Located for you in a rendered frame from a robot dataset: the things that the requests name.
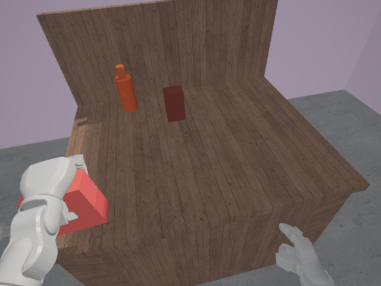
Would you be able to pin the left robot hand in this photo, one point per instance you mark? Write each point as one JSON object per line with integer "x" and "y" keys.
{"x": 53, "y": 177}

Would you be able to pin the right robot hand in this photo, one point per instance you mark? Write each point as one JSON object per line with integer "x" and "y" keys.
{"x": 291, "y": 259}

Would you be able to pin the right robot forearm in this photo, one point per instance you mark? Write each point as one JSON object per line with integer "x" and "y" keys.
{"x": 313, "y": 274}

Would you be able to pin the table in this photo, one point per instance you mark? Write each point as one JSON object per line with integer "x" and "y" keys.
{"x": 200, "y": 199}

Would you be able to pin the left robot forearm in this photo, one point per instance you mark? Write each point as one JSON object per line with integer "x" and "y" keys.
{"x": 32, "y": 250}

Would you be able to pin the sponge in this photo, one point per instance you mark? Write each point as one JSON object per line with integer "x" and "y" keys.
{"x": 84, "y": 198}

